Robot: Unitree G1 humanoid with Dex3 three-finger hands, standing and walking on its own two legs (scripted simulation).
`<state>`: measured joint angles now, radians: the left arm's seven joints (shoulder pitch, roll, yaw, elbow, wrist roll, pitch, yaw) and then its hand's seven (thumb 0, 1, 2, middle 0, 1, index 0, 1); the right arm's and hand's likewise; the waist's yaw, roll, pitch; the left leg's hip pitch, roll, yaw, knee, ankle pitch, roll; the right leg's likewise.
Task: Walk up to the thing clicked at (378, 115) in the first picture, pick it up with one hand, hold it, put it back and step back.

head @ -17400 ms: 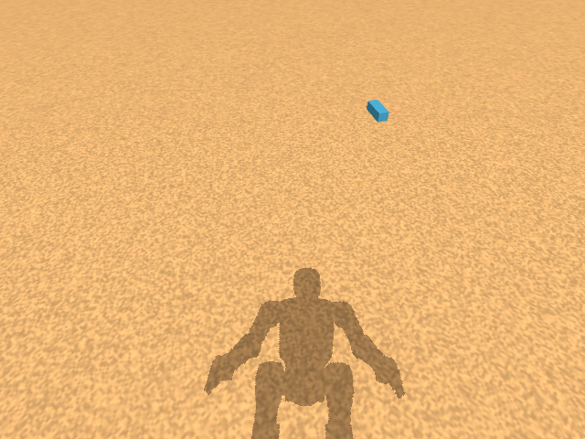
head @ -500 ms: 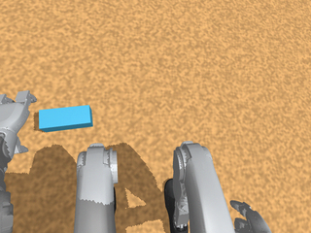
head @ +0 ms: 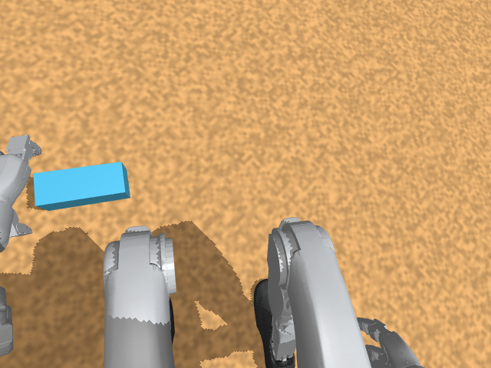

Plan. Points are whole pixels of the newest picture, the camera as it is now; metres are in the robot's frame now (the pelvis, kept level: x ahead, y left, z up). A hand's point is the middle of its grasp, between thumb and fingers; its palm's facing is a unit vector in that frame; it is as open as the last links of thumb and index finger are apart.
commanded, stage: rise first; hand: left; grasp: from above
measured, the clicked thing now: (84, 186) +0.43 +0.31 -0.30
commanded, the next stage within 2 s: approach in 0.06 s
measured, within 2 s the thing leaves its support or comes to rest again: neither
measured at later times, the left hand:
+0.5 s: hand (75, 183) +0.42 +0.29 -0.20, palm faces -0.39 -0.11 -0.91, open 14.0 cm
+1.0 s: hand (39, 200) +0.38 +0.34 -0.20, palm faces -0.57 -0.17 -0.80, open 14.1 cm
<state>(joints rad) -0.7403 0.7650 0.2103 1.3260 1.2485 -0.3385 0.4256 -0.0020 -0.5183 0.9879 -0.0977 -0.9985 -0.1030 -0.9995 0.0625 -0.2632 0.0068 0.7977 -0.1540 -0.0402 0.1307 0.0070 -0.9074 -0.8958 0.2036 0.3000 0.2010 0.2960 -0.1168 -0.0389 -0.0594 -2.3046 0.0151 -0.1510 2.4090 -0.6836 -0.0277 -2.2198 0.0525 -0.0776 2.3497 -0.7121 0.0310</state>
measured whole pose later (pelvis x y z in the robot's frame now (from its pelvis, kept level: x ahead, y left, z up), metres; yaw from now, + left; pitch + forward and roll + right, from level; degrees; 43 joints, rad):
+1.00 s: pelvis +0.00 +0.00 -0.01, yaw -1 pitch +31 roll -8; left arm -0.78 0.79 0.14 1.38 1.11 -0.26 0.28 0.00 -0.53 0.98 -0.08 -1.05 -0.10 -1.04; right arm 0.12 -0.28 0.09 0.77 -0.15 -0.06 0.16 0.01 -0.91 -0.89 0.20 0.30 0.20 0.30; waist -0.17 -0.02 0.04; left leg -2.31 0.01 -0.17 2.44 -0.69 -0.03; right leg -2.23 0.06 -0.09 2.37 -0.71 0.03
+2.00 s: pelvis +0.00 +0.01 -0.04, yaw -6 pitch +27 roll -12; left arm -0.87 0.91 0.19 1.68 1.30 -0.32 0.69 0.00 -0.54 1.01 -0.07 -0.95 -0.06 -0.97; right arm 0.05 -0.32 0.20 0.78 -0.29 -0.18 0.24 0.01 -0.89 -0.89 0.20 0.30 0.20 0.30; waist -0.29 -0.12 0.09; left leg -2.34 0.02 -0.26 2.57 -0.72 -0.03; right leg -2.24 0.10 -0.16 2.43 -0.70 0.05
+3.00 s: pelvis +0.00 +0.01 -0.03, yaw -8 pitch +25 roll -14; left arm -0.92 0.94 0.14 1.75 1.27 -0.24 0.74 0.00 -0.30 0.82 -0.20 -0.92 -0.22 -0.90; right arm 0.02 -0.34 0.26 0.76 -0.29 -0.29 0.30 0.01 -0.89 -0.89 0.20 0.30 0.20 0.30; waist -0.31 -0.15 0.13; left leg -2.33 0.03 -0.28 2.58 -0.72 -0.02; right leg -2.21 0.11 -0.18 2.40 -0.68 0.06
